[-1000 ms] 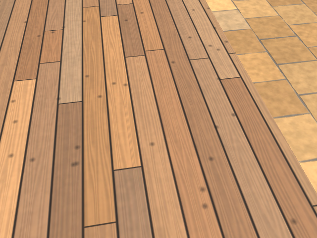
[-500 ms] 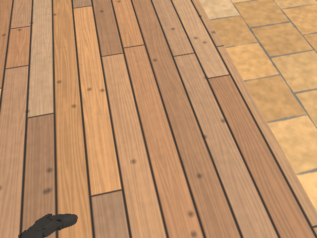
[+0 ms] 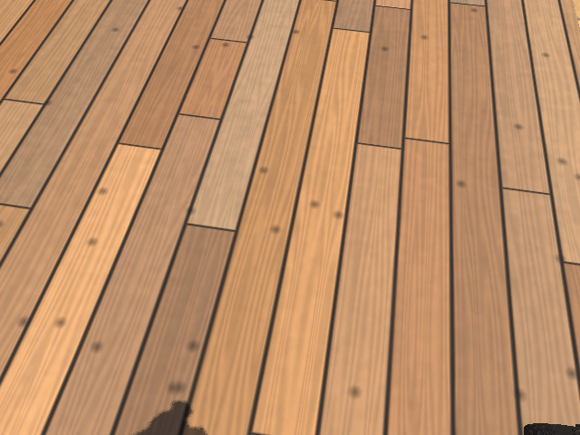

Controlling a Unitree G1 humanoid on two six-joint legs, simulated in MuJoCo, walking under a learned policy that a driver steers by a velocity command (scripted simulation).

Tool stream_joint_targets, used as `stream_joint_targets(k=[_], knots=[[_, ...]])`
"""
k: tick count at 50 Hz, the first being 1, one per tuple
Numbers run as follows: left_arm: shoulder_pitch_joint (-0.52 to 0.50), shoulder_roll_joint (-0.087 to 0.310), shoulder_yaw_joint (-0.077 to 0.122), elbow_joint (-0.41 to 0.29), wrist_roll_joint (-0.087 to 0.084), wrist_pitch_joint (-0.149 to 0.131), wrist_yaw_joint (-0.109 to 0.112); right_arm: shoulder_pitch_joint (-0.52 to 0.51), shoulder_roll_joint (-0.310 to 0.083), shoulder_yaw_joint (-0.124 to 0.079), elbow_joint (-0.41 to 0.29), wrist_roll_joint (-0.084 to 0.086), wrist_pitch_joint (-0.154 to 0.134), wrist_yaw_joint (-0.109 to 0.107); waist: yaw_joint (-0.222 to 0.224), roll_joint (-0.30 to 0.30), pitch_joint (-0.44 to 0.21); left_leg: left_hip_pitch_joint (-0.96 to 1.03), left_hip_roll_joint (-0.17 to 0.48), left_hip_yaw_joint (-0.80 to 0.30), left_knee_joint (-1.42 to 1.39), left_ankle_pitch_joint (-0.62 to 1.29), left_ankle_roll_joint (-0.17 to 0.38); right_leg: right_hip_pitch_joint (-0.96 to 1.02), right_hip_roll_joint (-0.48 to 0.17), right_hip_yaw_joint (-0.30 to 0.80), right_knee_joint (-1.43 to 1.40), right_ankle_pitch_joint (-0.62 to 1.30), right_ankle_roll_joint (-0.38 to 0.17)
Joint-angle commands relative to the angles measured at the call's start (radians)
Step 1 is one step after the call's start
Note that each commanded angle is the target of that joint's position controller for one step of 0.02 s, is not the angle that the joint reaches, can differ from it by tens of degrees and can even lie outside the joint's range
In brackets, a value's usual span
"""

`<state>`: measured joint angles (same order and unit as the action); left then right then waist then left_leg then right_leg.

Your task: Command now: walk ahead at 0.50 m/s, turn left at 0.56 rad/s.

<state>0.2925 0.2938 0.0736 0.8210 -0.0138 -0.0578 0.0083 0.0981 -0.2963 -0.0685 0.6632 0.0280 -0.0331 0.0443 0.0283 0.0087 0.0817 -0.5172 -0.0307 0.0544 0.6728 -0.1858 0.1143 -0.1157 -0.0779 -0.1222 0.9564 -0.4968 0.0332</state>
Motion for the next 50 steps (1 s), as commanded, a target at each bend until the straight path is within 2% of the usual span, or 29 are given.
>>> stream_joint_targets(k=[1,2,3,4,7,12,15,17,19,21,22,23,24,25,26,27,28,29,31,35,38,41,44,45,46,47,48,49,50], knots=[[-0.116,0.139,0.011,-0.171,-0.040,-0.083,-0.017,0.283,-0.192,-0.058,-0.012,-0.010,-0.026,-0.006,-0.145,0.076,-0.294,0.801,0.333,-0.721,-0.399,-0.175,0.246,-0.709,0.042,0.214,0.427,0.019,-0.044],[-0.117,0.123,0.007,-0.164,-0.022,-0.088,-0.008,0.220,-0.166,-0.049,-0.017,-0.009,-0.033,-0.006,-0.091,-0.017,-0.197,0.640,0.288,-0.599,-0.393,-0.051,0.211,-0.666,-0.005,0.211,0.331,0.096,-0.049],[-0.109,0.132,0.014,-0.154,0.006,-0.084,-0.001,0.161,-0.129,-0.039,-0.028,-0.012,-0.036,-0.011,-0.054,-0.011,-0.162,0.522,0.250,-0.509,-0.398,0.057,0.192,-0.595,-0.036,0.214,0.246,0.140,-0.042],[-0.088,0.135,0.018,-0.148,0.014,-0.072,-0.003,0.129,-0.118,-0.032,-0.046,-0.024,-0.036,-0.016,-0.025,0.016,-0.144,0.442,0.224,-0.466,-0.418,0.128,0.187,-0.533,-0.050,0.217,0.216,0.171,-0.035],[-0.088,0.103,0.013,-0.151,0.029,-0.043,-0.004,0.136,-0.137,-0.038,-0.042,-0.019,-0.041,-0.032,-0.009,0.015,-0.121,0.333,0.191,-0.378,-0.451,0.279,0.196,-0.493,-0.041,0.187,0.099,0.233,0.010],[-0.273,0.053,-0.012,-0.199,0.025,-0.044,-0.012,0.198,-0.160,-0.044,-0.016,-0.008,-0.028,-0.056,-0.076,0.057,-0.075,0.269,0.110,-0.287,-0.434,0.190,0.124,-0.448,0.026,0.167,-0.275,0.538,0.045],[-0.351,0.067,-0.011,-0.221,0.009,-0.056,-0.027,0.249,-0.168,-0.047,0.005,-0.003,-0.019,-0.060,-0.108,0.074,-0.067,0.287,0.130,-0.340,-0.402,0.112,0.107,-0.395,0.062,0.173,-0.392,0.594,0.037],[-0.336,0.084,-0.007,-0.212,0.008,-0.066,-0.041,0.270,-0.142,-0.038,0.022,-0.005,-0.018,-0.062,-0.109,0.089,-0.078,0.377,0.173,-0.363,-0.357,0.094,0.098,-0.400,0.050,0.181,-0.438,0.593,0.011],[-0.313,0.101,0.000,-0.209,0.007,-0.070,-0.048,0.273,-0.146,-0.039,0.034,-0.012,-0.016,-0.062,-0.096,0.118,-0.066,0.445,0.216,-0.386,-0.323,0.158,0.085,-0.400,0.043,0.171,-0.448,0.513,-0.028],[-0.213,0.127,0.016,-0.183,0.011,-0.073,-0.044,0.254,-0.139,-0.036,0.034,-0.015,-0.011,-0.058,-0.038,0.125,-0.098,0.484,0.192,-0.351,-0.208,0.403,0.057,-0.275,0.079,0.118,-0.495,0.448,-0.086],[-0.093,0.163,0.031,-0.156,0.019,-0.075,-0.039,0.253,-0.112,-0.023,0.027,-0.023,-0.011,-0.057,0.016,0.093,-0.200,0.448,0.141,-0.294,-0.025,0.477,0.029,-0.086,0.039,0.156,-0.472,0.489,-0.136],[0.047,0.236,0.046,-0.143,0.029,-0.076,-0.041,0.334,-0.068,-0.004,0.012,-0.040,-0.016,-0.061,0.026,-0.083,-0.369,0.239,0.047,-0.226,0.293,0.228,-0.021,0.234,-0.136,0.430,-0.435,0.522,-0.252],[0.111,0.260,0.056,-0.100,0.014,-0.065,-0.057,0.424,-0.037,0.007,0.012,-0.016,-0.031,-0.058,-0.001,-0.360,-0.414,-0.096,-0.073,-0.162,0.561,-0.352,-0.093,0.447,-0.279,0.880,-0.622,0.239,-0.384],[0.090,0.171,0.032,-0.111,-0.018,-0.062,-0.061,0.328,-0.128,-0.006,0.006,-0.007,-0.040,-0.055,0.032,-0.218,-0.308,-0.225,-0.008,-0.216,0.636,-0.346,-0.086,0.405,-0.269,0.929,-0.680,0.019,-0.347],[0.026,0.132,0.020,-0.125,-0.012,-0.053,-0.055,0.192,-0.155,-0.013,-0.021,-0.004,-0.049,-0.052,0.047,-0.113,-0.178,-0.256,0.032,-0.192,0.619,-0.252,-0.081,0.278,-0.229,0.786,-0.688,0.060,-0.305],[-0.004,0.129,0.014,-0.135,0.002,-0.045,-0.053,0.123,-0.138,-0.009,-0.040,-0.020,-0.058,-0.051,0.038,-0.039,-0.112,-0.242,0.056,-0.169,0.575,-0.199,-0.081,0.164,-0.186,0.688,-0.698,0.182,-0.292],[-0.022,0.120,0.011,-0.138,0.007,-0.041,-0.049,0.106,-0.123,-0.010,-0.049,-0.035,-0.067,-0.050,0.014,-0.025,-0.083,-0.214,0.083,-0.167,0.497,-0.154,-0.087,0.096,-0.151,0.627,-0.709,0.285,-0.288],[-0.028,0.109,0.005,-0.141,0.013,-0.040,-0.043,0.118,-0.108,-0.010,-0.052,-0.042,-0.071,-0.048,-0.009,-0.055,-0.096,-0.161,0.098,-0.164,0.439,-0.125,-0.094,0.062,-0.117,0.579,-0.722,0.361,-0.280],[-0.018,0.105,0.004,-0.135,0.005,-0.038,-0.034,0.131,-0.082,-0.005,-0.051,-0.045,-0.070,-0.047,-0.024,-0.098,-0.113,-0.123,0.097,-0.141,0.340,-0.123,-0.119,0.033,-0.089,0.520,-0.737,0.461,-0.290],[0.022,0.154,0.021,-0.114,-0.007,-0.026,-0.009,0.011,-0.041,0.014,-0.078,-0.042,-0.068,-0.047,0.005,-0.088,-0.084,-0.073,0.069,-0.113,0.081,0.034,-0.164,-0.058,-0.055,0.435,-0.751,0.524,-0.278],[0.069,0.160,0.025,-0.097,-0.012,-0.010,0.002,-0.083,-0.037,0.018,-0.091,-0.031,-0.077,-0.036,0.040,-0.097,-0.077,0.009,0.031,-0.113,-0.075,0.197,-0.174,-0.096,-0.033,0.422,-0.732,0.496,-0.249],[0.113,0.154,0.025,-0.084,-0.019,0.004,0.008,-0.143,-0.056,0.010,-0.107,-0.021,-0.087,-0.027,0.052,-0.101,-0.075,0.063,0.007,-0.131,-0.158,0.208,-0.166,-0.065,-0.049,0.480,-0.683,0.442,-0.232],[0.093,0.157,0.031,-0.090,-0.018,0.015,0.012,-0.098,-0.091,-0.009,-0.099,-0.015,-0.098,-0.027,0.005,-0.131,-0.082,0.166,0.010,-0.138,-0.224,0.137,-0.129,-0.035,-0.063,0.546,-0.609,0.433,-0.203],[0.077,0.139,0.026,-0.098,-0.016,0.016,0.011,-0.025,-0.110,-0.022,-0.080,-0.018,-0.100,-0.033,-0.037,-0.129,-0.112,0.279,0.018,-0.127,-0.264,0.137,-0.103,-0.054,-0.032,0.533,-0.544,0.471,-0.181],[0.059,0.099,0.013,-0.114,-0.008,0.013,0.007,0.092,-0.146,-0.037,-0.064,-0.030,-0.103,-0.042,-0.097,-0.099,-0.205,0.476,0.103,-0.187,-0.248,0.114,-0.055,-0.121,0.014,0.485,-0.375,0.467,-0.149],[0.084,0.030,-0.010,-0.137,0.019,0.009,0.007,0.253,-0.209,-0.052,-0.048,-0.035,-0.096,-0.051,-0.139,0.064,-0.354,0.731,0.293,-0.388,-0.234,0.074,0.005,-0.270,0.104,0.370,-0.077,0.178,-0.108],[0.205,0.022,-0.018,-0.169,-0.022,0.000,0.007,0.285,-0.249,-0.061,-0.011,-0.037,-0.080,-0.040,-0.070,0.382,-0.403,0.889,0.472,-0.831,-0.338,-0.184,0.151,-0.585,0.158,0.284,0.181,-0.119,-0.073],[0.174,0.123,0.003,-0.135,-0.035,0.003,0.011,0.233,-0.148,-0.041,-0.031,-0.027,-0.077,-0.036,-0.088,0.209,-0.274,0.788,0.438,-0.801,-0.381,-0.323,0.128,-0.672,0.082,0.308,0.285,-0.054,-0.056],[0.077,0.153,0.014,-0.145,-0.026,0.010,0.008,0.200,-0.097,-0.027,-0.033,-0.026,-0.074,-0.039,-0.104,0.118,-0.169,0.683,0.388,-0.623,-0.384,-0.255,0.088,-0.681,0.053,0.284,0.303,0.039,-0.049]])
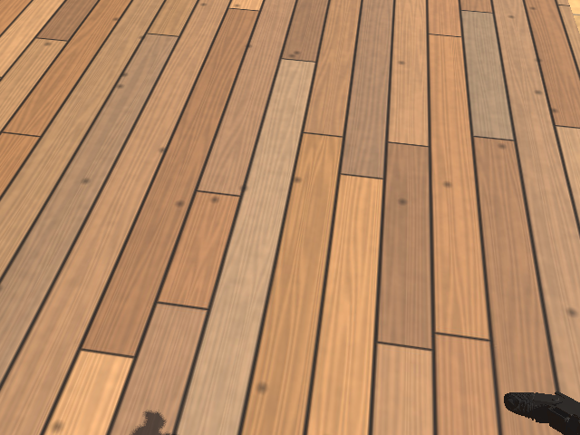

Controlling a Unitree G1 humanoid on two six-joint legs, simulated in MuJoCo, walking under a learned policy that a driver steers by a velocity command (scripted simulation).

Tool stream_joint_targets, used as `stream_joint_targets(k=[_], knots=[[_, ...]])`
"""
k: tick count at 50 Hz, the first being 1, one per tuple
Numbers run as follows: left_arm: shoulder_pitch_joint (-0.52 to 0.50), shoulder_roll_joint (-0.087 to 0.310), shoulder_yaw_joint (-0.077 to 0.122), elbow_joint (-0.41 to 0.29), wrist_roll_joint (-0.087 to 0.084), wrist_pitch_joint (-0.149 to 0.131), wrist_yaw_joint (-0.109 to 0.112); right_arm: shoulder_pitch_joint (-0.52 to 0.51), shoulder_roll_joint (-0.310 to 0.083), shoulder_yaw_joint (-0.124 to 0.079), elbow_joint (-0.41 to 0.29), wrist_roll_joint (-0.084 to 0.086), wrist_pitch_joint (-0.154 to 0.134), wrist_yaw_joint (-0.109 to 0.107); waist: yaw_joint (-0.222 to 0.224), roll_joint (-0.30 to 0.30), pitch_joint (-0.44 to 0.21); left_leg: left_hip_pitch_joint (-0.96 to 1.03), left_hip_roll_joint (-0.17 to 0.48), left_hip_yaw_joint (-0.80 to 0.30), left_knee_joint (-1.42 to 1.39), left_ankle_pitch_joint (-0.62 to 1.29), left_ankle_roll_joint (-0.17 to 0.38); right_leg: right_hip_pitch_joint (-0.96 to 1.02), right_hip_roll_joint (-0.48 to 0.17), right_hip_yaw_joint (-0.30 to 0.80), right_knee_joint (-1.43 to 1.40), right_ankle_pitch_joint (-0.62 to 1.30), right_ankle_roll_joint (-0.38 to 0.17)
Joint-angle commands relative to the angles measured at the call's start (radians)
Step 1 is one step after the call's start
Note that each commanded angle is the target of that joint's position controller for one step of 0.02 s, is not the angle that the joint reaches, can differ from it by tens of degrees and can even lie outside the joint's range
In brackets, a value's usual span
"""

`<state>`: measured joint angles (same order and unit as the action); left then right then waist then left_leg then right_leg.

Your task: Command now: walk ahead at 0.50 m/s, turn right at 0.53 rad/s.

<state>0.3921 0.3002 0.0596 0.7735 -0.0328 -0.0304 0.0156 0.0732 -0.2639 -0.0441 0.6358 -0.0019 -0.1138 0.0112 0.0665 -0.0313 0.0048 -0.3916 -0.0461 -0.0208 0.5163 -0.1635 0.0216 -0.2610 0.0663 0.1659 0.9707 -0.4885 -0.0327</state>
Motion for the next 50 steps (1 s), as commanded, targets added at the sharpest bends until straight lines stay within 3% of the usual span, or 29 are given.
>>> stream_joint_targets(k=[1,2,4,7,13,17,19,20,21,22,23,24,25,26,27,28,31,34,37,42,44,46,47,48,49,50], knots=[[-0.059,0.129,0.028,-0.102,0.002,-0.013,0.000,0.184,-0.113,-0.043,-0.003,-0.003,0.008,-0.003,-0.120,0.092,-0.038,0.452,0.357,-0.432,-0.251,-0.142,0.164,-0.500,-0.120,-0.023,0.269,0.097,0.027],[-0.088,0.119,0.031,-0.114,0.012,-0.011,-0.004,0.157,-0.095,-0.038,0.007,-0.007,0.009,-0.002,-0.104,0.100,-0.004,0.388,0.325,-0.353,-0.271,-0.051,0.161,-0.486,-0.145,-0.025,0.227,0.139,0.032],[-0.090,0.081,0.027,-0.125,0.004,-0.002,-0.016,0.141,-0.092,-0.039,0.022,-0.011,0.003,-0.003,-0.081,0.143,0.011,0.307,0.289,-0.234,-0.317,0.044,0.155,-0.432,-0.173,-0.049,0.193,0.181,0.038],[-0.145,0.050,0.017,-0.158,0.010,0.005,-0.023,0.150,-0.128,-0.052,0.053,-0.003,-0.006,-0.006,-0.079,0.114,0.026,0.292,0.301,-0.132,-0.359,0.157,0.180,-0.468,-0.188,-0.062,0.108,0.249,0.058],[-0.303,0.028,-0.002,-0.202,0.011,-0.012,-0.056,0.181,-0.184,-0.063,0.100,0.004,0.010,-0.014,-0.130,0.078,0.049,0.329,0.277,0.068,-0.362,0.262,0.145,-0.410,-0.168,-0.134,-0.210,0.513,0.039],[-0.390,0.044,0.001,-0.252,0.008,-0.010,-0.076,0.231,-0.221,-0.073,0.133,0.024,0.030,-0.016,-0.141,0.085,0.071,0.435,0.315,0.124,-0.312,0.358,0.114,-0.394,-0.141,-0.184,-0.318,0.441,-0.008],[-0.358,0.075,0.018,-0.261,0.013,-0.004,-0.079,0.230,-0.251,-0.081,0.135,0.031,0.044,-0.022,-0.102,0.116,0.028,0.474,0.318,0.165,-0.192,0.664,0.092,-0.295,-0.082,-0.239,-0.338,0.336,-0.049],[-0.281,0.106,0.035,-0.247,0.016,0.001,-0.077,0.228,-0.265,-0.085,0.134,0.033,0.052,-0.026,-0.052,0.126,-0.025,0.470,0.309,0.188,-0.062,0.816,0.078,-0.180,-0.040,-0.266,-0.351,0.300,-0.076],[-0.121,0.153,0.065,-0.207,0.013,0.006,-0.068,0.220,-0.255,-0.080,0.129,0.035,0.057,-0.031,0.038,0.106,-0.107,0.389,0.279,0.220,0.140,0.833,0.049,0.050,0.000,-0.272,-0.410,0.357,-0.114],[0.047,0.230,0.097,-0.170,0.008,0.018,-0.047,0.241,-0.209,-0.059,0.111,0.011,0.052,-0.035,0.103,0.005,-0.203,0.141,0.240,0.221,0.446,0.520,0.007,0.367,-0.106,-0.084,-0.420,0.374,-0.172],[-0.003,0.333,0.102,-0.184,0.003,0.006,-0.044,0.351,-0.065,-0.008,0.054,-0.023,0.026,-0.014,-0.035,-0.256,-0.318,-0.296,0.038,0.118,0.786,-0.416,-0.045,0.678,-0.375,0.509,-0.525,0.188,-0.366],[0.036,0.224,0.074,-0.203,0.009,-0.007,-0.046,0.247,-0.165,-0.024,0.063,0.013,-0.006,0.000,0.059,-0.119,-0.403,-0.381,0.054,-0.073,0.868,-0.413,-0.029,0.691,-0.411,0.638,-0.651,0.077,-0.362],[0.003,0.178,0.057,-0.184,0.020,-0.019,-0.049,0.161,-0.201,-0.035,0.040,0.049,-0.018,0.006,0.062,-0.078,-0.241,-0.438,0.095,-0.060,0.843,-0.315,-0.012,0.574,-0.382,0.479,-0.668,0.165,-0.310],[-0.058,0.157,0.049,-0.183,0.018,-0.025,-0.048,0.142,-0.183,-0.028,0.038,0.039,-0.023,-0.001,0.018,-0.002,-0.153,-0.402,0.139,-0.051,0.762,-0.229,-0.007,0.423,-0.341,0.358,-0.667,0.276,-0.279],[-0.125,0.121,0.036,-0.187,0.024,-0.027,-0.047,0.146,-0.180,-0.030,0.054,0.018,-0.018,-0.007,-0.022,0.012,-0.098,-0.341,0.173,-0.043,0.691,-0.183,-0.016,0.295,-0.311,0.251,-0.675,0.412,-0.254],[-0.159,0.096,0.025,-0.195,0.039,-0.032,-0.044,0.180,-0.181,-0.033,0.067,0.016,-0.005,-0.005,-0.057,-0.017,-0.084,-0.265,0.197,-0.050,0.663,-0.150,-0.020,0.205,-0.289,0.188,-0.699,0.503,-0.246],[-0.167,0.103,0.025,-0.160,0.039,-0.056,-0.043,0.220,-0.138,-0.026,0.097,0.014,0.034,-0.006,-0.086,-0.019,-0.054,-0.214,0.204,-0.031,0.595,-0.081,-0.049,0.094,-0.274,0.063,-0.771,0.615,-0.249],[-0.142,0.114,0.027,-0.119,0.044,-0.067,-0.034,0.144,-0.113,-0.018,0.079,0.013,0.047,-0.008,-0.064,-0.012,0.004,-0.282,0.205,-0.039,0.458,0.094,-0.063,0.092,-0.250,-0.050,-0.814,0.634,-0.217],[-0.135,0.117,0.024,-0.095,0.046,-0.070,-0.027,0.072,-0.096,-0.012,0.068,0.021,0.037,0.006,-0.029,-0.014,0.034,-0.252,0.168,-0.027,0.262,0.284,-0.047,0.104,-0.220,-0.152,-0.838,0.583,-0.166],[-0.067,0.138,0.033,-0.033,0.035,-0.056,-0.021,-0.047,-0.078,-0.002,0.013,0.027,0.030,0.036,0.024,0.003,0.085,-0.311,0.129,-0.009,0.092,0.295,-0.007,0.278,-0.287,-0.201,-0.826,0.604,-0.149],[-0.057,0.144,0.037,-0.018,0.029,-0.040,-0.016,-0.070,-0.078,-0.002,-0.012,0.023,0.029,0.051,0.023,0.001,0.083,-0.344,0.113,0.013,0.067,0.202,0.017,0.369,-0.315,-0.211,-0.772,0.712,-0.138],[-0.078,0.167,0.044,-0.020,0.026,-0.024,-0.004,-0.040,-0.096,-0.011,-0.026,0.019,0.032,0.060,-0.011,-0.030,0.041,-0.276,0.066,0.067,0.060,0.086,0.051,0.414,-0.319,-0.239,-0.664,1.009,-0.113],[-0.086,0.182,0.048,-0.024,0.026,-0.016,0.004,0.011,-0.119,-0.023,-0.022,0.017,0.037,0.059,-0.043,-0.056,-0.008,-0.193,0.028,0.101,0.072,0.030,0.071,0.423,-0.314,-0.254,-0.573,1.196,-0.098],[-0.099,0.188,0.048,-0.029,0.027,-0.006,0.013,0.122,-0.157,-0.045,-0.002,0.016,0.041,0.054,-0.108,-0.059,-0.077,-0.040,-0.011,0.121,0.057,0.022,0.097,0.392,-0.294,-0.280,-0.413,1.301,-0.076],[-0.106,0.177,0.041,-0.039,0.028,-0.005,0.022,0.277,-0.215,-0.074,0.027,0.019,0.045,0.041,-0.192,-0.024,-0.162,0.227,0.002,0.056,0.015,0.093,0.143,0.239,-0.259,-0.305,-0.180,1.193,-0.038],[-0.009,0.085,0.008,-0.085,0.048,-0.030,0.012,0.379,-0.332,-0.106,0.032,0.016,0.049,0.027,-0.165,0.187,-0.302,0.660,0.262,-0.399,0.024,0.038,0.315,-0.199,-0.120,-0.307,0.227,0.638,0.032]])
Over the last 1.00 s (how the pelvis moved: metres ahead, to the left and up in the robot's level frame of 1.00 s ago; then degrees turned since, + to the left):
0.57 0.04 0.02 -3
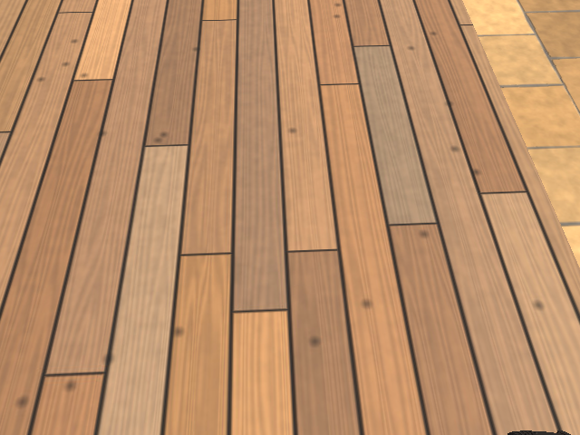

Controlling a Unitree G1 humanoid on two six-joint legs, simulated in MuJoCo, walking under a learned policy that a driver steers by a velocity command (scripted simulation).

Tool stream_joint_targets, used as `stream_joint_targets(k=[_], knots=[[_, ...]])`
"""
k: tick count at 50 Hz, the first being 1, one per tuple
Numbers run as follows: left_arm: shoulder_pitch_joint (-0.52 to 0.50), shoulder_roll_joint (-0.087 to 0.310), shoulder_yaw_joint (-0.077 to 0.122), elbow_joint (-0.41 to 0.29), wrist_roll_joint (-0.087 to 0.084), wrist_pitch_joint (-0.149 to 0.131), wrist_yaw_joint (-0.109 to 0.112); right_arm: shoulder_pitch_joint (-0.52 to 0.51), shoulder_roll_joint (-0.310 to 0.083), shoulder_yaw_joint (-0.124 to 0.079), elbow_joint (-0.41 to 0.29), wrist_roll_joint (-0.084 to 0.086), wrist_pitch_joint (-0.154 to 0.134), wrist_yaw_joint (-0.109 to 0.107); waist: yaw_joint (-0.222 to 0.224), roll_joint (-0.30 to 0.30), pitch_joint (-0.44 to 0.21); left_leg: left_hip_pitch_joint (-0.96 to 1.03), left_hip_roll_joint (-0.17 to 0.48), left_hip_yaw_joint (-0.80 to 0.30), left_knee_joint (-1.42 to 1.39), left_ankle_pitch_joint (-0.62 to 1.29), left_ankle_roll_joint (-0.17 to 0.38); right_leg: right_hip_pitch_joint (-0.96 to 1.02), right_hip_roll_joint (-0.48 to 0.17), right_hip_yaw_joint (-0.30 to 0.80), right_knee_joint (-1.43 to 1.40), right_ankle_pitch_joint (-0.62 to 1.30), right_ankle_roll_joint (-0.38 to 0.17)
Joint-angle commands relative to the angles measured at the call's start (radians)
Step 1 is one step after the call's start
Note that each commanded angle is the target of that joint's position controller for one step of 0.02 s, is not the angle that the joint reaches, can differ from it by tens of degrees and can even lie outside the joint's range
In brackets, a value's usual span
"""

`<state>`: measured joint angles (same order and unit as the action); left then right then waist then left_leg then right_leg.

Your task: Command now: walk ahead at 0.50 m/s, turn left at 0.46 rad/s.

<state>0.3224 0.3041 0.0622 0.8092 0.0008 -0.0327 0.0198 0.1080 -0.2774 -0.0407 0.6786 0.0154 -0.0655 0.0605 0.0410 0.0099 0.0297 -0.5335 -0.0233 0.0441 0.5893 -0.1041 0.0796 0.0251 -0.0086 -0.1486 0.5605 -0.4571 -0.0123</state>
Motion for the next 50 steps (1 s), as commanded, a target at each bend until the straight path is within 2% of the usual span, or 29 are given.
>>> stream_joint_targets(k=[1,2,3,4,5,7,9,13,17,19,21,22,23,24,25,26,27,28,31,34,37,40,43,44,45,46,47,48,50], knots=[[0.046,0.055,-0.014,-0.118,0.023,-0.063,-0.013,0.349,-0.270,-0.091,-0.019,0.011,-0.003,-0.024,-0.139,0.187,-0.450,0.965,0.358,-0.869,-0.216,-0.104,0.351,-0.707,0.100,0.197,0.827,-0.110,0.028],[-0.050,0.127,0.005,-0.144,-0.021,-0.090,-0.033,0.335,-0.213,-0.073,-0.019,0.004,-0.002,-0.028,-0.173,0.121,-0.357,0.918,0.331,-0.754,-0.254,-0.182,0.292,-0.813,0.027,0.284,0.861,-0.064,0.006],[-0.114,0.126,-0.001,-0.170,-0.036,-0.105,-0.039,0.278,-0.188,-0.066,-0.027,0.003,-0.002,-0.031,-0.153,0.050,-0.229,0.770,0.295,-0.625,-0.270,-0.159,0.253,-0.828,-0.019,0.263,0.787,0.018,-0.009],[-0.140,0.118,0.000,-0.174,-0.015,-0.110,-0.034,0.214,-0.169,-0.059,-0.038,0.002,0.000,-0.032,-0.109,-0.024,-0.129,0.607,0.256,-0.532,-0.292,-0.067,0.228,-0.797,-0.054,0.246,0.679,0.068,-0.006],[-0.131,0.128,0.009,-0.173,0.004,-0.102,-0.027,0.169,-0.145,-0.050,-0.053,-0.007,-0.001,-0.035,-0.071,-0.008,-0.089,0.493,0.227,-0.470,-0.316,0.038,0.219,-0.727,-0.081,0.243,0.609,0.104,0.004],[-0.086,0.113,0.010,-0.167,0.014,-0.080,-0.024,0.126,-0.141,-0.049,-0.070,-0.011,0.001,-0.041,-0.027,0.033,-0.067,0.368,0.189,-0.417,-0.353,0.143,0.228,-0.649,-0.089,0.230,0.543,0.129,0.038],[-0.093,0.088,0.002,-0.169,0.018,-0.064,-0.017,0.128,-0.163,-0.055,-0.064,-0.008,-0.002,-0.052,-0.020,0.038,-0.051,0.283,0.162,-0.347,-0.365,0.218,0.226,-0.625,-0.082,0.203,0.442,0.182,0.075],[-0.249,0.043,-0.018,-0.201,0.015,-0.068,-0.019,0.176,-0.189,-0.065,-0.038,0.005,0.009,-0.071,-0.082,0.063,-0.035,0.218,0.087,-0.270,-0.342,0.129,0.156,-0.537,-0.027,0.185,0.123,0.470,0.099],[-0.328,0.077,-0.005,-0.222,-0.007,-0.082,-0.034,0.241,-0.187,-0.067,-0.011,0.014,0.025,-0.078,-0.111,0.083,-0.045,0.304,0.123,-0.372,-0.274,0.009,0.127,-0.488,0.009,0.221,-0.032,0.516,0.086],[-0.307,0.104,0.009,-0.220,-0.010,-0.090,-0.039,0.237,-0.183,-0.067,-0.011,0.012,0.029,-0.080,-0.088,0.104,-0.047,0.358,0.152,-0.440,-0.214,-0.013,0.108,-0.459,0.006,0.240,-0.062,0.445,0.058],[-0.194,0.128,0.028,-0.191,-0.008,-0.099,-0.035,0.214,-0.156,-0.061,-0.020,0.007,0.033,-0.078,-0.022,0.116,-0.077,0.350,0.124,-0.450,-0.113,0.013,0.073,-0.304,0.002,0.218,-0.115,0.406,0.010],[-0.080,0.166,0.043,-0.179,0.009,-0.104,-0.027,0.215,-0.104,-0.042,-0.032,-0.001,0.029,-0.074,0.033,0.069,-0.178,0.287,0.071,-0.396,0.077,-0.015,0.038,-0.100,-0.095,0.296,-0.103,0.373,-0.043],[0.038,0.248,0.063,-0.166,0.029,-0.099,-0.020,0.314,-0.032,-0.020,-0.054,0.002,0.021,-0.073,0.026,-0.148,-0.326,0.016,-0.062,-0.257,0.411,-0.298,-0.031,0.249,-0.322,0.628,-0.132,0.252,-0.166],[0.089,0.244,0.068,-0.133,0.007,-0.085,-0.031,0.359,-0.071,-0.018,-0.071,0.021,0.013,-0.072,0.014,-0.357,-0.355,-0.215,-0.047,-0.209,0.629,-0.506,-0.055,0.321,-0.438,0.981,-0.236,-0.031,-0.252],[0.037,0.154,0.046,-0.153,-0.002,-0.081,-0.029,0.295,-0.163,-0.042,-0.052,0.026,0.017,-0.073,0.039,-0.207,-0.219,-0.275,0.011,-0.231,0.715,-0.417,-0.064,0.214,-0.396,0.884,-0.271,-0.152,-0.214],[-0.008,0.119,0.034,-0.157,0.001,-0.073,-0.024,0.207,-0.181,-0.049,-0.066,0.015,0.024,-0.073,0.044,-0.131,-0.122,-0.273,0.043,-0.192,0.721,-0.336,-0.069,0.095,-0.351,0.716,-0.273,-0.057,-0.174],[-0.049,0.099,0.025,-0.155,0.008,-0.069,-0.024,0.168,-0.168,-0.050,-0.077,0.005,0.027,-0.071,0.026,-0.095,-0.063,-0.244,0.071,-0.181,0.684,-0.277,-0.072,-0.011,-0.305,0.597,-0.292,0.076,-0.160],[-0.074,0.076,0.017,-0.147,0.011,-0.068,-0.021,0.155,-0.154,-0.054,-0.082,0.004,0.030,-0.067,0.006,-0.108,-0.029,-0.213,0.098,-0.180,0.642,-0.237,-0.073,-0.077,-0.269,0.507,-0.314,0.175,-0.150],[-0.066,0.070,0.016,-0.113,0.007,-0.081,-0.027,0.166,-0.083,-0.040,-0.081,0.009,0.038,-0.059,-0.018,-0.125,-0.013,-0.147,0.109,-0.155,0.556,-0.197,-0.077,-0.158,-0.230,0.371,-0.374,0.319,-0.171],[-0.063,0.106,0.027,-0.081,0.004,-0.084,-0.031,0.105,-0.056,-0.026,-0.097,-0.004,0.034,-0.058,-0.022,-0.085,0.006,-0.168,0.107,-0.149,0.385,-0.118,-0.089,-0.144,-0.240,0.290,-0.394,0.519,-0.200],[-0.083,0.127,0.028,-0.057,-0.005,-0.067,-0.024,0.040,-0.028,-0.011,-0.101,-0.015,0.015,-0.043,-0.012,-0.086,-0.007,-0.042,0.086,-0.072,0.150,0.045,-0.093,-0.169,-0.189,0.149,-0.354,0.801,-0.168],[-0.010,0.146,0.028,-0.011,-0.023,-0.050,-0.022,-0.037,-0.035,-0.013,-0.118,-0.013,0.004,-0.029,0.016,-0.102,-0.036,0.051,0.048,-0.050,0.018,0.123,-0.081,-0.123,-0.191,0.158,-0.303,0.839,-0.147],[-0.033,0.163,0.031,0.004,-0.039,-0.035,-0.019,0.037,-0.085,-0.037,-0.095,-0.026,-0.004,-0.032,-0.056,-0.105,-0.077,0.211,0.014,-0.051,-0.137,0.167,-0.034,-0.093,-0.183,0.198,-0.163,0.845,-0.103],[-0.020,0.139,0.023,0.008,-0.035,-0.037,-0.019,0.107,-0.127,-0.053,-0.071,-0.038,-0.006,-0.042,-0.087,-0.081,-0.122,0.355,0.024,-0.050,-0.181,0.302,-0.007,-0.134,-0.140,0.187,-0.063,0.825,-0.070],[-0.017,0.087,0.002,-0.017,-0.005,-0.045,-0.020,0.202,-0.200,-0.069,-0.062,-0.059,-0.004,-0.057,-0.116,0.010,-0.240,0.594,0.187,-0.180,-0.095,0.740,0.046,-0.271,-0.075,0.153,0.131,0.551,-0.017],[0.144,-0.011,-0.035,0.000,0.005,-0.042,-0.026,0.202,-0.209,-0.060,-0.074,-0.079,0.011,-0.066,-0.066,0.234,-0.402,0.866,0.472,-0.445,-0.044,1.005,0.235,-0.522,0.020,0.165,0.454,-0.188,0.055],[0.147,0.085,-0.011,0.023,-0.020,-0.028,-0.025,0.214,-0.167,-0.055,-0.078,-0.052,0.030,-0.062,-0.105,0.190,-0.476,0.813,0.466,-0.468,-0.073,0.838,0.257,-0.542,0.004,0.261,0.583,-0.295,0.066],[0.060,0.137,0.008,-0.002,-0.040,-0.013,-0.021,0.169,-0.149,-0.050,-0.074,-0.034,0.038,-0.061,-0.106,0.149,-0.359,0.727,0.407,-0.386,-0.120,0.678,0.224,-0.620,-0.016,0.242,0.639,-0.258,0.071],[0.008,0.113,0.014,-0.006,-0.024,0.027,0.004,0.058,-0.101,-0.034,-0.063,-0.020,0.041,-0.064,-0.057,0.099,-0.200,0.504,0.342,-0.283,-0.212,0.389,0.169,-0.628,-0.063,0.218,0.598,-0.146,0.094]])
Over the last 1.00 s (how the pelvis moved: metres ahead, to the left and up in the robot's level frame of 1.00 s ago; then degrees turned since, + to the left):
0.55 -0.13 -0.01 -10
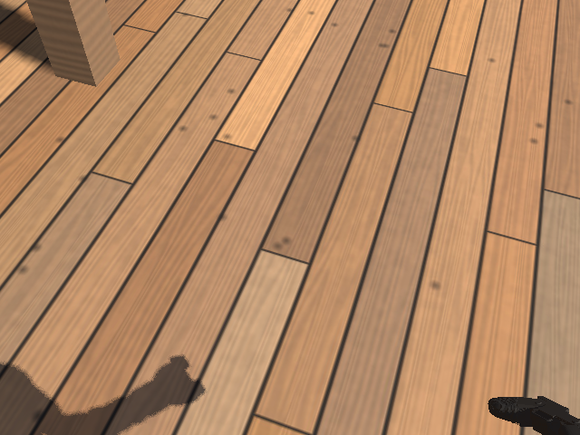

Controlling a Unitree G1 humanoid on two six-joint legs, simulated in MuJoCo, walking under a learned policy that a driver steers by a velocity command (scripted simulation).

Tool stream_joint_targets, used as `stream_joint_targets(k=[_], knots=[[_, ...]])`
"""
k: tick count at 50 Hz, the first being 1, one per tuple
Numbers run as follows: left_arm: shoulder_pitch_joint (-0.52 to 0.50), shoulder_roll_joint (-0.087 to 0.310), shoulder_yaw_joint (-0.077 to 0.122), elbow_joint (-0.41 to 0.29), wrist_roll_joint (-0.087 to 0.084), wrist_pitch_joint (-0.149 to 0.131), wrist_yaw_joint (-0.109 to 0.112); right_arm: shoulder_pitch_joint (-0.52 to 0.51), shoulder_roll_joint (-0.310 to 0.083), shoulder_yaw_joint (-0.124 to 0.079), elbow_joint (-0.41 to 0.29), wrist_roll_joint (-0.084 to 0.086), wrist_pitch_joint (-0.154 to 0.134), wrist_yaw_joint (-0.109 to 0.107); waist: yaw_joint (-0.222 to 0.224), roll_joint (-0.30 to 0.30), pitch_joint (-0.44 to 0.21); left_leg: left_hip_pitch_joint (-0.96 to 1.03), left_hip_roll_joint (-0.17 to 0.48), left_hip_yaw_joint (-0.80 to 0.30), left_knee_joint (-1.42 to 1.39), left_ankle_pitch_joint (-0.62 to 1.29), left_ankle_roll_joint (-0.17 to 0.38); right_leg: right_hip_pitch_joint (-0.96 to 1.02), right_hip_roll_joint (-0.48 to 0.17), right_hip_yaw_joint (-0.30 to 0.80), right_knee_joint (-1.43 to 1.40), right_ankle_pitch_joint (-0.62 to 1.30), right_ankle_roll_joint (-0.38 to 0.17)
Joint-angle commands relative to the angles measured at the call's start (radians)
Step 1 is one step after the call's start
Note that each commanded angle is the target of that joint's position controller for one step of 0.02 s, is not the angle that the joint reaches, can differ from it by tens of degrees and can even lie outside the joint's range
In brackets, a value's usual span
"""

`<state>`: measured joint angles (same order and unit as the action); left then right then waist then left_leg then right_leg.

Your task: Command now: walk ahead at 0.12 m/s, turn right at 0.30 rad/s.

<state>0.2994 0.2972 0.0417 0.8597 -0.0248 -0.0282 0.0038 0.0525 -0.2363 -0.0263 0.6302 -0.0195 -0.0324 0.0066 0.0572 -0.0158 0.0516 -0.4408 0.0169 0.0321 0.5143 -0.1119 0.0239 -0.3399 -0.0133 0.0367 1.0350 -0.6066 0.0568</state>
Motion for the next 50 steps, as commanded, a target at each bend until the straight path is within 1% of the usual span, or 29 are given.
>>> stream_joint_targets(k=[1,3,5,8,11,13,14,15,16,17,18,19,21,22,25,28,33,36,37,38,39,40,41,42,43,44,45,46,50], knots=[[0.049,0.108,0.037,-0.056,0.004,0.048,0.030,0.065,-0.143,-0.050,-0.010,0.005,0.008,-0.011,-0.038,0.153,-0.182,0.282,0.280,-0.222,-0.189,0.296,0.213,-0.186,-0.067,0.024,0.100,0.054,0.039],[0.079,0.074,0.036,-0.058,0.008,0.070,0.037,0.033,-0.156,-0.062,0.006,-0.002,0.001,-0.013,-0.018,0.178,-0.155,0.153,0.263,-0.172,-0.288,-0.031,0.212,-0.115,-0.063,-0.023,0.063,0.142,0.033],[0.046,0.069,0.039,-0.080,0.014,0.070,0.032,0.019,-0.168,-0.071,0.022,0.009,-0.012,-0.020,-0.018,0.190,-0.137,0.123,0.275,-0.157,-0.346,-0.210,0.203,-0.105,-0.079,-0.033,-0.014,0.207,0.002],[-0.005,0.060,0.038,-0.097,0.019,0.055,0.011,0.008,-0.194,-0.085,0.045,0.023,-0.027,-0.025,-0.021,0.160,-0.134,0.128,0.280,-0.104,-0.370,-0.265,0.181,-0.040,-0.087,-0.047,-0.180,0.273,-0.050],[-0.012,0.079,0.047,-0.095,0.014,0.050,-0.008,0.016,-0.219,-0.096,0.064,0.040,-0.022,-0.018,-0.016,0.139,-0.124,0.154,0.300,-0.086,-0.364,-0.351,0.161,0.017,-0.074,-0.086,-0.290,0.273,-0.089],[0.049,0.072,0.053,-0.062,0.011,0.051,-0.015,-0.011,-0.215,-0.096,0.070,0.056,-0.010,-0.015,0.027,0.105,-0.105,0.106,0.281,-0.039,-0.309,-0.442,0.122,0.122,-0.047,-0.137,-0.410,0.313,-0.126],[0.109,0.075,0.059,-0.028,0.013,0.052,-0.014,-0.022,-0.188,-0.090,0.072,0.055,-0.004,-0.016,0.047,0.067,-0.085,0.062,0.243,0.000,-0.227,-0.484,0.093,0.184,-0.018,-0.151,-0.457,0.288,-0.149],[0.191,0.098,0.070,0.006,0.011,0.049,-0.008,-0.023,-0.137,-0.077,0.073,0.047,0.002,-0.014,0.064,-0.044,-0.054,-0.007,0.174,0.072,-0.031,-0.518,0.051,0.238,-0.036,-0.070,-0.561,0.190,-0.188],[0.253,0.164,0.080,0.005,0.011,0.039,0.005,-0.034,-0.060,-0.056,0.064,0.026,0.003,-0.002,0.062,-0.280,-0.011,-0.227,0.066,0.155,0.386,-0.524,-0.025,0.310,-0.240,0.280,-0.716,0.041,-0.276],[0.204,0.250,0.085,-0.046,0.027,0.008,-0.008,-0.083,-0.090,-0.062,0.012,0.043,-0.016,0.000,0.044,-0.287,0.044,-0.459,-0.040,-0.016,0.508,-0.493,-0.020,0.285,-0.348,0.709,-0.913,-0.263,-0.404],[0.122,0.214,0.078,-0.080,0.037,-0.020,-0.009,-0.101,-0.158,-0.075,0.012,0.064,-0.043,0.005,0.024,-0.195,0.083,-0.497,0.020,-0.094,0.540,-0.371,0.003,0.273,-0.357,0.679,-0.957,-0.232,-0.387],[0.073,0.174,0.065,-0.090,0.028,-0.036,-0.004,-0.076,-0.190,-0.085,0.028,0.058,-0.060,0.007,-0.011,-0.171,0.083,-0.497,0.041,-0.099,0.507,-0.247,0.010,0.287,-0.329,0.585,-0.926,-0.087,-0.344],[0.066,0.140,0.054,-0.093,0.012,-0.038,0.004,-0.072,-0.180,-0.088,0.062,0.015,-0.074,0.000,-0.020,-0.099,0.032,-0.421,0.056,-0.096,0.414,-0.110,-0.010,0.310,-0.258,0.422,-0.888,0.169,-0.281],[0.088,0.120,0.048,-0.090,0.014,-0.038,0.011,-0.086,-0.163,-0.086,0.067,0.012,-0.075,0.003,-0.017,-0.089,0.008,-0.380,0.045,-0.091,0.377,-0.046,-0.022,0.317,-0.230,0.367,-0.883,0.270,-0.265],[0.140,0.117,0.049,-0.080,0.014,-0.041,0.026,-0.115,-0.118,-0.075,0.067,0.020,-0.072,0.010,-0.011,-0.079,-0.025,-0.312,0.007,-0.079,0.242,0.091,-0.050,0.335,-0.181,0.261,-0.865,0.472,-0.246],[0.177,0.120,0.054,-0.071,0.011,-0.035,0.033,-0.187,-0.090,-0.063,0.046,0.031,-0.072,0.021,0.015,-0.105,-0.005,-0.241,-0.019,-0.071,0.106,0.163,-0.067,0.290,-0.155,0.222,-0.854,0.506,-0.237],[0.217,0.129,0.066,-0.058,-0.003,-0.020,0.039,-0.279,-0.097,-0.052,0.003,0.039,-0.089,0.042,0.043,-0.114,0.035,-0.184,-0.027,-0.080,-0.021,0.152,-0.061,0.301,-0.182,0.282,-0.796,0.517,-0.239],[0.180,0.138,0.074,-0.063,0.001,-0.010,0.042,-0.185,-0.138,-0.063,0.028,0.040,-0.099,0.043,-0.005,-0.157,0.010,-0.044,-0.028,-0.067,-0.043,0.099,-0.028,0.313,-0.206,0.294,-0.736,0.658,-0.214],[0.165,0.132,0.073,-0.067,0.005,-0.008,0.041,-0.101,-0.162,-0.074,0.053,0.034,-0.102,0.038,-0.045,-0.165,-0.033,0.067,-0.045,-0.042,-0.061,0.082,-0.004,0.317,-0.185,0.273,-0.659,0.819,-0.199],[0.154,0.113,0.065,-0.074,0.012,-0.007,0.037,0.032,-0.200,-0.092,0.091,0.027,-0.103,0.030,-0.107,-0.146,-0.129,0.262,-0.033,-0.038,-0.067,0.091,0.034,0.285,-0.129,0.227,-0.502,0.929,-0.169],[0.144,0.072,0.047,-0.100,0.031,-0.008,0.033,0.217,-0.249,-0.101,0.117,0.008,-0.101,0.024,-0.181,-0.056,-0.301,0.575,0.123,-0.206,-0.011,0.032,0.101,0.116,-0.070,0.196,-0.223,0.753,-0.140],[0.318,-0.047,0.017,-0.107,0.006,-0.023,0.026,0.320,-0.325,-0.121,0.168,0.005,-0.089,0.030,-0.101,0.335,-0.452,0.897,0.360,-0.714,-0.131,-0.210,0.268,-0.248,0.091,0.119,0.137,0.127,-0.066],[0.305,0.047,0.031,-0.076,-0.022,-0.034,0.027,0.303,-0.220,-0.094,0.174,0.029,-0.089,0.037,-0.124,0.293,-0.386,0.851,0.362,-0.841,-0.236,-0.378,0.264,-0.364,0.051,0.180,0.269,0.050,-0.072],[0.171,0.110,0.047,-0.100,-0.029,-0.041,0.024,0.226,-0.164,-0.078,0.164,0.035,-0.086,0.032,-0.136,0.193,-0.218,0.707,0.323,-0.665,-0.246,-0.342,0.223,-0.412,0.009,0.159,0.288,0.127,-0.079],[0.082,0.113,0.046,-0.119,-0.016,-0.046,0.026,0.170,-0.150,-0.072,0.159,0.027,-0.082,0.028,-0.121,0.091,-0.141,0.566,0.283,-0.531,-0.253,-0.219,0.203,-0.378,-0.034,0.124,0.257,0.201,-0.084],[0.023,0.106,0.049,-0.134,0.003,-0.052,0.025,0.140,-0.130,-0.066,0.164,0.018,-0.078,0.025,-0.105,0.061,-0.086,0.453,0.249,-0.443,-0.272,-0.099,0.199,-0.351,-0.059,0.107,0.200,0.243,-0.086],[0.021,0.093,0.051,-0.140,0.008,-0.051,0.020,0.129,-0.116,-0.058,0.170,0.005,-0.081,0.022,-0.075,0.086,-0.080,0.393,0.222,-0.384,-0.290,-0.032,0.195,-0.304,-0.087,0.105,0.158,0.271,-0.091],[0.029,0.072,0.048,-0.140,0.007,-0.048,0.015,0.130,-0.109,-0.055,0.179,0.005,-0.082,0.021,-0.061,0.106,-0.080,0.363,0.209,-0.354,-0.311,0.006,0.200,-0.276,-0.096,0.093,0.121,0.278,-0.090],[-0.069,0.020,0.024,-0.184,0.021,-0.043,0.006,0.160,-0.163,-0.064,0.210,0.030,-0.086,0.010,-0.064,0.085,-0.023,0.299,0.220,-0.261,-0.391,0.084,0.231,-0.308,-0.125,0.040,-0.094,0.348,-0.061]])
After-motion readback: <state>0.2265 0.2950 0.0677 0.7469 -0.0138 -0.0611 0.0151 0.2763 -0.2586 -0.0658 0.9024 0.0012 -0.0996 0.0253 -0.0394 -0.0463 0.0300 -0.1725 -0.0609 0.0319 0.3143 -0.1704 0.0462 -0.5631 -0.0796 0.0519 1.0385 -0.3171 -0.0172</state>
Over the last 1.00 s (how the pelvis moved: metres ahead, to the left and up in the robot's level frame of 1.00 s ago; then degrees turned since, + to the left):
0.49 0.08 0.01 21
